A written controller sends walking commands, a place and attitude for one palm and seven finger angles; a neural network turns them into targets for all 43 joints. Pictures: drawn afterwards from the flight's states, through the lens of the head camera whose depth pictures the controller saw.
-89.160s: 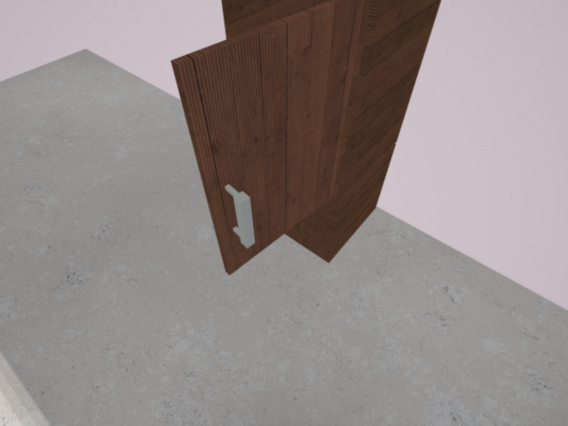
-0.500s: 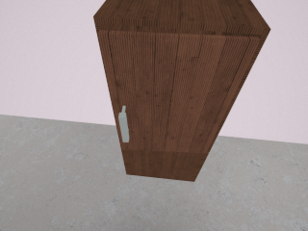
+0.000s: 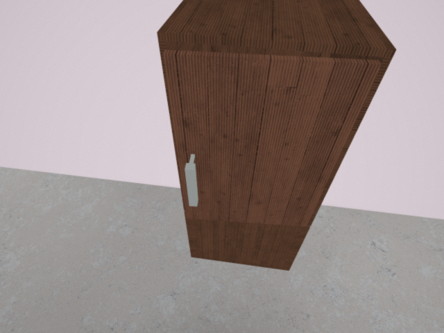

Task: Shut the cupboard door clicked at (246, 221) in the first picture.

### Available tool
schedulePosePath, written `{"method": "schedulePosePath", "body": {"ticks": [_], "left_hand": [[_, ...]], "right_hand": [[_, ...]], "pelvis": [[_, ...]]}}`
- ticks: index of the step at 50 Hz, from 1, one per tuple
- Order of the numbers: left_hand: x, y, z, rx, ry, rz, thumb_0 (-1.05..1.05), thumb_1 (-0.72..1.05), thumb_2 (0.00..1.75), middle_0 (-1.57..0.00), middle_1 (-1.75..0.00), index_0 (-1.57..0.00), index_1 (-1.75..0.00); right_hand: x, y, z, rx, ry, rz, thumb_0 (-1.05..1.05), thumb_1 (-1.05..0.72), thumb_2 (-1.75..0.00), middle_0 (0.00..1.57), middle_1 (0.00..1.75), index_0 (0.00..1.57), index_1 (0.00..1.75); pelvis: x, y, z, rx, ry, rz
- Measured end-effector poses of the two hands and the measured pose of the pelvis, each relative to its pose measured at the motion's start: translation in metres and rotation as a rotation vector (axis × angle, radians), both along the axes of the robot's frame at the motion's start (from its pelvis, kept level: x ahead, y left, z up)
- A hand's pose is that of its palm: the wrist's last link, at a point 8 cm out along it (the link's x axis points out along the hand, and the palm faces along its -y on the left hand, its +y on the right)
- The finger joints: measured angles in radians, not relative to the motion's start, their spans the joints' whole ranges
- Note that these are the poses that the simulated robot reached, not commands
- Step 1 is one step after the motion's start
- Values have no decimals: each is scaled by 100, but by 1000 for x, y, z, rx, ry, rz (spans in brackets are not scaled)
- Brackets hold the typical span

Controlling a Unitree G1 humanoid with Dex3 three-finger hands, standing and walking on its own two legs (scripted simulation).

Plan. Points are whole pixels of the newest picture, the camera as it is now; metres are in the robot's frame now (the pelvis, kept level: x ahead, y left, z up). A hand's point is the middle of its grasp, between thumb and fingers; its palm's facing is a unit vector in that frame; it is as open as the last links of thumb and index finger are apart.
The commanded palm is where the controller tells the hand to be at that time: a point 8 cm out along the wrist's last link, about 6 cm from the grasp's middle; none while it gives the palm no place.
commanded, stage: shuffle to correct the standing spot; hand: left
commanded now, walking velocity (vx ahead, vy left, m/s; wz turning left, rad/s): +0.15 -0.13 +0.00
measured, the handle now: (193, 180) +0.53 +0.12 -0.10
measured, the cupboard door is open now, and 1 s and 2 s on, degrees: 4 4 4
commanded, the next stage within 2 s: come to a stop and stand still in 0.34 s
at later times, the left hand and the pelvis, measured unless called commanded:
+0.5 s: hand out of the picture +0.02 +0.12 -0.19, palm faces +0.09 -0.99 -0.12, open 7.4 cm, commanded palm none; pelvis +0.07 -0.03 -0.01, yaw +1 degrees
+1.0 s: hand out of the picture +0.08 +0.16 -0.19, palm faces +0.00 -0.98 -0.20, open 7.4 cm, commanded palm none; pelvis +0.06 -0.02 -0.01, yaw -2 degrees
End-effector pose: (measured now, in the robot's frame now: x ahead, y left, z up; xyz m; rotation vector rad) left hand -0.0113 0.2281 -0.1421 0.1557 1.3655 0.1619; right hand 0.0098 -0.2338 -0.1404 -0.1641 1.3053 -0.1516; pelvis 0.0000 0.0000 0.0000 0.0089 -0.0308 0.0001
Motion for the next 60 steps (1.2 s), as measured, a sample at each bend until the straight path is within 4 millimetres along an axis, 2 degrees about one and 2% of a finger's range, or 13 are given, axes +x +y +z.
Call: {"method": "schedulePosePath", "body": {"ticks": [8, 15, 20, 26, 33, 37, 42, 47, 51, 56, 60], "left_hand": [[-6, -19, -7, -43, 49, 13, 0, 90, 89, -20, -30, -19, -30], [2, -39, -10, -62, 76, 27, 0, 90, 89, -20, -30, -19, -30], [14, -51, -12, -69, 82, 50, 0, 90, 89, -20, -30, -19, -30], [30, -59, -22, -96, 104, 80, 0, 90, 89, -20, -30, -19, -30], [71, -62, -17, -78, 72, 49, 0, 91, 89, -20, -30, -19, -30], [89, -55, -11, -31, 35, 19, 1, 92, 89, -20, -30, -20, -30], [91, -43, -10, 2, 1, 11, 1, 92, 89, -20, -30, -19, -30], [87, -32, -16, -3, -15, -1, 1, 91, 89, -20, -30, -19, -30], [91, -19, -13, -5, -51, -38, 1, 91, 89, -20, -30, -20, -30], [99, 1, -2, 12, -98, -58, 0, 90, 89, -21, -30, -20, -30], [99, 16, 4, 30, -99, -67, 0, 90, 89, -20, -30, -20, -30]], "right_hand": [[1, -6, 1, -9, 38, -6, 1, -91, -90, 20, 30, 20, 30], [12, -11, -4, 9, 59, -25, 1, -91, -90, 20, 30, 20, 30], [31, -18, -7, 8, 65, -21, 1, -91, -90, 20, 30, 20, 30], [68, -20, -2, -29, 48, -6, 1, -92, -90, 20, 30, 20, 30], [92, -27, -1, -41, 23, -35, 1, -93, -90, 20, 30, 20, 30], [95, -33, -3, -31, 24, -54, 1, -93, -90, 20, 30, 20, 30], [98, -31, -4, -25, 20, -49, 1, -92, -90, 20, 30, 20, 30], [100, -23, -1, -26, -42, -51, 1, -93, -90, 20, 30, 20, 30], [98, -11, 0, -16, -105, -46, 1, -92, -90, 20, 30, 20, 30], [87, 6, -2, -2, -113, -26, 1, -93, -90, 20, 30, 20, 30], [75, 14, -3, 6, -80, -12, 1, -93, -90, 20, 30, 20, 30]], "pelvis": [[12, -8, -1, -3, 7, -1], [32, -22, -4, 0, 18, -4], [49, -32, -7, -13, 33, 3], [73, -33, -9, -11, 28, 5], [88, -37, -5, -6, 25, -13], [83, -42, -4, 4, 33, -17], [74, -40, -5, -2, 24, -15], [66, -28, -9, -17, -4, -34], [61, -13, -10, -29, -5, -35], [53, 4, -7, -27, 4, -36], [49, 12, -5, -18, 16, -39]]}}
